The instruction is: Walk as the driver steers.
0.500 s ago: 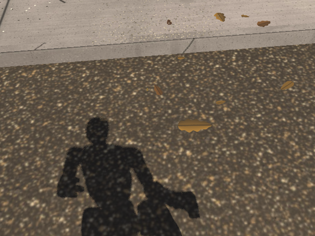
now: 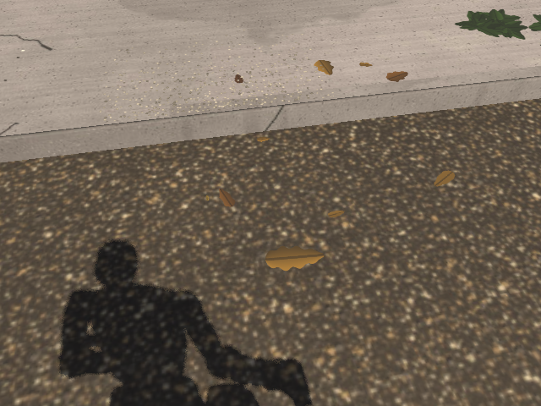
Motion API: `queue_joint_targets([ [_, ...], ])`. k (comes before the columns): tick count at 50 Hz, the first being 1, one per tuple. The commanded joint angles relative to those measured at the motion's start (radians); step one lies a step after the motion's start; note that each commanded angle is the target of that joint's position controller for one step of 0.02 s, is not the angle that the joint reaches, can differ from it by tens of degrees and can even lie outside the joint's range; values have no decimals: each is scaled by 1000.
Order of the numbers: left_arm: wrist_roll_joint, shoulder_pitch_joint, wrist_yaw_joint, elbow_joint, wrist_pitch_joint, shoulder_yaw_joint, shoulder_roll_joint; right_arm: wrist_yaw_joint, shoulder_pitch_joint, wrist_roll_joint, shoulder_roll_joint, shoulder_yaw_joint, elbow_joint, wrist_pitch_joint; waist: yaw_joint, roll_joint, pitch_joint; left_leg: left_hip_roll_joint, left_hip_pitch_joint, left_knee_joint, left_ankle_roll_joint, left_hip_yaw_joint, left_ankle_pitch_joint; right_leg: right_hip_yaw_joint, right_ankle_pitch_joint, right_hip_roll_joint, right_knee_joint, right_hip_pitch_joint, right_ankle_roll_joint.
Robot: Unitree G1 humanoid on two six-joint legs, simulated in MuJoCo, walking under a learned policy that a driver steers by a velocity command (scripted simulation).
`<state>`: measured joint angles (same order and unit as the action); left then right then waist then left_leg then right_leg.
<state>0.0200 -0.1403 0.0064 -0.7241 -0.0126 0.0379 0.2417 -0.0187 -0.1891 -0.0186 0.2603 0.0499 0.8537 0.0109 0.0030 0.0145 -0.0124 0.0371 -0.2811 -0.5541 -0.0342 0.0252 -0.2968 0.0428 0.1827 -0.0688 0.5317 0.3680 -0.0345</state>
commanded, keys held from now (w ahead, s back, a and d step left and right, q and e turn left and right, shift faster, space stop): no key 1.00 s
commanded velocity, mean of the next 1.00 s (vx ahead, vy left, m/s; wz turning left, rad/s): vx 0.00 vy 0.00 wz -0.02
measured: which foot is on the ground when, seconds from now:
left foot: down 0.00-1.00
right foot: down 0.00-1.00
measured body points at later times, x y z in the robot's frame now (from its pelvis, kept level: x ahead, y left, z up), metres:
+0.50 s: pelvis +0.03 +0.02 +0.01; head +0.04 +0.02 +0.46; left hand +0.14 +0.28 -0.12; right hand +0.11 -0.23 -0.13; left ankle +0.00 +0.14 -0.73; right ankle +0.06 -0.10 -0.73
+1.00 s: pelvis +0.03 +0.03 +0.01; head +0.04 +0.03 +0.46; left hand +0.10 +0.29 -0.14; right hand +0.06 -0.22 -0.14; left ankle +0.00 +0.14 -0.73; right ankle +0.06 -0.10 -0.73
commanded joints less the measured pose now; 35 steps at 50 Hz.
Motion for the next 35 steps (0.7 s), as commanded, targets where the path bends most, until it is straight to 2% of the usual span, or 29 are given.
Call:
queue_joint_targets([
  [1,9,-1,2,49,16,26,101,8,76,-11,99,13,-61,-28,-49,-189,21,134,-99,240,115,164,-97,37,72,54,-47,-138,24],
  [3,5,19,9,40,2,32,105,9,65,-10,104,9,-49,-47,-35,-168,12,90,-117,232,65,112,-104,54,14,69,-47,-187,7],
  [5,2,4,10,26,-3,34,104,4,34,1,109,8,-32,-57,-27,-116,3,65,-79,200,49,78,-58,74,-3,81,-66,-172,-11],
  [8,-3,1,10,0,6,33,89,-7,-6,9,105,5,-13,-55,-4,-51,14,49,-20,159,54,57,21,78,-57,85,-74,-152,-10],
  [13,-9,-8,14,-44,11,36,85,-8,-18,10,93,0,11,-46,7,-5,37,33,21,136,58,38,97,80,-146,89,-68,-177,-3],
  [21,-15,-13,26,-123,6,39,97,-2,-11,13,84,-5,61,-40,4,-7,31,14,43,145,55,19,144,82,-200,96,-70,-212,-3],
  [35,-18,10,35,-254,1,33,95,-8,-37,12,80,-15,143,-35,2,-17,2,0,50,181,54,8,121,64,-165,89,-94,-224,6],
])
Keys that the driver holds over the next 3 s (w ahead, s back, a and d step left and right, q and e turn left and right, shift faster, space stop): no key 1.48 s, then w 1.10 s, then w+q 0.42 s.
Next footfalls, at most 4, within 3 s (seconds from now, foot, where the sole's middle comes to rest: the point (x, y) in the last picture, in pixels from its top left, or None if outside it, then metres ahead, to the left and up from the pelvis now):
2.26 left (228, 394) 0.53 0.12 -0.77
2.78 right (319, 287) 0.83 -0.12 -0.77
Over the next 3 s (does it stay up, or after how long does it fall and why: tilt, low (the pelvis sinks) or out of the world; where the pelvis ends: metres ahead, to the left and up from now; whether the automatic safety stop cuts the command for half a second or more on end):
stays up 0.76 -0.03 0.01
